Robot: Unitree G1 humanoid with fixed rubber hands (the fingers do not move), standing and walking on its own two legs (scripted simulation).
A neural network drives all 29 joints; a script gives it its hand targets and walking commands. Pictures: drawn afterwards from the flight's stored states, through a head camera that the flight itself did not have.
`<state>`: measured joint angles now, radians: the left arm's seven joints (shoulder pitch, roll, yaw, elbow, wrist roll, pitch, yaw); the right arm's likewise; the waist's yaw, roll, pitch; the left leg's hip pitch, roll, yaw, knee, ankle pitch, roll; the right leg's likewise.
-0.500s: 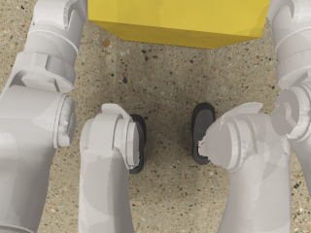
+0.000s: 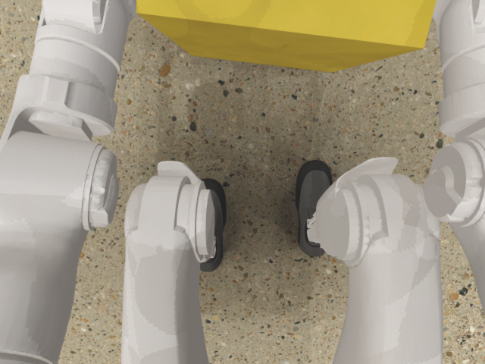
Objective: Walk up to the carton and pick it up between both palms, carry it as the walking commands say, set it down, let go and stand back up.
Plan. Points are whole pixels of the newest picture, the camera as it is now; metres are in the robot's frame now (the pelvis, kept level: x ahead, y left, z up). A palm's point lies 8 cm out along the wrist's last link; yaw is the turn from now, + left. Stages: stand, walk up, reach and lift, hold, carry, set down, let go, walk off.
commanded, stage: reach and lift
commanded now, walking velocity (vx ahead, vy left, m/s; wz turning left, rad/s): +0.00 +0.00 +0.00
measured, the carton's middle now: out of the picture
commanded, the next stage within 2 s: none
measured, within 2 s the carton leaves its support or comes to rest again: neither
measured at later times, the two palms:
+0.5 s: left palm out of the picture +0.59 +0.15 -0.06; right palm out of the picture +0.57 -0.19 -0.07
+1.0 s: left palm out of the picture +0.55 +0.16 +0.01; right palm out of the picture +0.54 -0.19 -0.02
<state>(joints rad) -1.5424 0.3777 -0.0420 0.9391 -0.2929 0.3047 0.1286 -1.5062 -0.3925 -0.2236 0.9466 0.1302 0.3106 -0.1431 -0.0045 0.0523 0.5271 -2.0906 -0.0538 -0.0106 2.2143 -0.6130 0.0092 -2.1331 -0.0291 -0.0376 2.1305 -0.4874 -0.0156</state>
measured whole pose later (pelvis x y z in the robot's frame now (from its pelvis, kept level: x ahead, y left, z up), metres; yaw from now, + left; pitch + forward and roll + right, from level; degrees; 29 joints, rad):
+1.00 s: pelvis -0.02 -0.01 +0.08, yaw +1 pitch +24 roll +1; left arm -1.47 0.31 0.25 0.73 -0.07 0.48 0.01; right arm -1.42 -0.27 -0.37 0.69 0.06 0.47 -0.16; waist 0.00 0.02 0.52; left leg -1.81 -0.06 -0.01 1.92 -0.53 -0.02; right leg -1.87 0.02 0.00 1.86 -0.43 -0.01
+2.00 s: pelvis -0.02 -0.01 +0.19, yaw +2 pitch +17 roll +1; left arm -1.22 0.25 0.25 0.61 -0.04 0.51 -0.01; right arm -1.16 -0.20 -0.30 0.55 0.04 0.51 -0.17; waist -0.01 0.02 0.53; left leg -1.38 -0.07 -0.03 1.55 -0.45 -0.02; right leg -1.43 0.02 0.02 1.51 -0.37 0.00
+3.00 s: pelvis +0.02 -0.01 +0.31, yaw +2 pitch +12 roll +1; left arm -0.87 0.13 0.28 0.79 0.04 0.46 -0.06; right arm -0.83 -0.06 -0.35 0.69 -0.06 0.50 -0.15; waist -0.01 0.01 0.09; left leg -0.92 -0.07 -0.06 1.04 -0.34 -0.01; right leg -0.96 0.03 0.03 1.02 -0.28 0.00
